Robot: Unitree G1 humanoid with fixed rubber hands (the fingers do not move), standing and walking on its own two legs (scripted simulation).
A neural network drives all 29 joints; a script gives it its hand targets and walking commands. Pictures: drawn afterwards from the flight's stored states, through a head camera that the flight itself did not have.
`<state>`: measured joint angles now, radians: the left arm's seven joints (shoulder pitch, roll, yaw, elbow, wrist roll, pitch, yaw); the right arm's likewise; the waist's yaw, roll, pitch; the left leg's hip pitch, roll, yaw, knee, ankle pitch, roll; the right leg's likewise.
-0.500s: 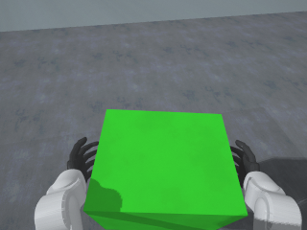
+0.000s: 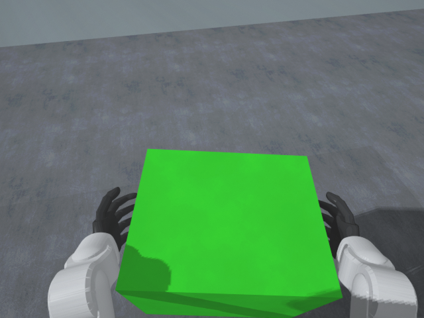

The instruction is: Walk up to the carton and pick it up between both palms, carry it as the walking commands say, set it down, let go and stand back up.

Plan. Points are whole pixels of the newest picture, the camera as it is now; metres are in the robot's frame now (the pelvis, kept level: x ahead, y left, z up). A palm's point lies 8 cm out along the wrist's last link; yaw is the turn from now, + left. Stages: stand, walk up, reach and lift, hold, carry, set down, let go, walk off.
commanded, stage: carry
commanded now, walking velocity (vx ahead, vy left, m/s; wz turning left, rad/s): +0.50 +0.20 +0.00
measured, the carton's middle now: (222, 238) +0.26 +0.00 +0.01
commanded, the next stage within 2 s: none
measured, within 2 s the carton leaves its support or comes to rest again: neither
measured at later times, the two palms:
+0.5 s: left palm (92, 126) +0.48 +0.29 +0.09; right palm (261, 130) +0.47 -0.09 +0.08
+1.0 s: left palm (85, 68) +0.72 +0.38 +0.09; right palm (218, 67) +0.73 +0.01 +0.08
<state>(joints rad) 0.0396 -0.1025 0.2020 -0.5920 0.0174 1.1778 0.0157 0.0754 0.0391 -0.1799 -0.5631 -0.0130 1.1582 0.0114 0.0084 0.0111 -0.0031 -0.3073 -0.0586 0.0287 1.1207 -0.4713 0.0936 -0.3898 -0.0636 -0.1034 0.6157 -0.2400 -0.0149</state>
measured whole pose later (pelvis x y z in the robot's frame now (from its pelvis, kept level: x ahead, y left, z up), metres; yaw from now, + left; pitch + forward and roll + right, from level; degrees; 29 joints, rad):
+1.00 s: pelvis +0.49 +0.19 +0.01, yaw +1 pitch +4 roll -2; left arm 0.05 -0.11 0.21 -0.60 0.02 1.17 0.01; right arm 0.07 0.05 -0.18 -0.58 -0.01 1.17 0.01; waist 0.01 0.01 0.00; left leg -0.30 -0.02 0.05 0.54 -0.32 0.07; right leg -0.43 -0.08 -0.09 0.99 -0.50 0.05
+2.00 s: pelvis +0.84 +0.25 +0.01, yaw +0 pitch +3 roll -1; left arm 0.04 -0.11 0.20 -0.58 0.02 1.10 0.01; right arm 0.06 0.04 -0.18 -0.54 -0.01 1.09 0.01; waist 0.01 0.01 0.01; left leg -0.20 -0.03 0.07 0.55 -0.41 0.08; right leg -0.29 -0.02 -0.10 0.66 -0.36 0.00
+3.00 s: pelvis +0.91 +0.24 +0.00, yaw +0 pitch +3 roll +0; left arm 0.04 -0.11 0.18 -0.36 0.06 0.93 0.00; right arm 0.05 0.03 -0.18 -0.31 -0.03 0.92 0.02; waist 0.01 0.01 -0.01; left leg -0.15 -0.03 0.07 0.57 -0.45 0.07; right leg -0.27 -0.03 -0.10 0.62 -0.39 -0.01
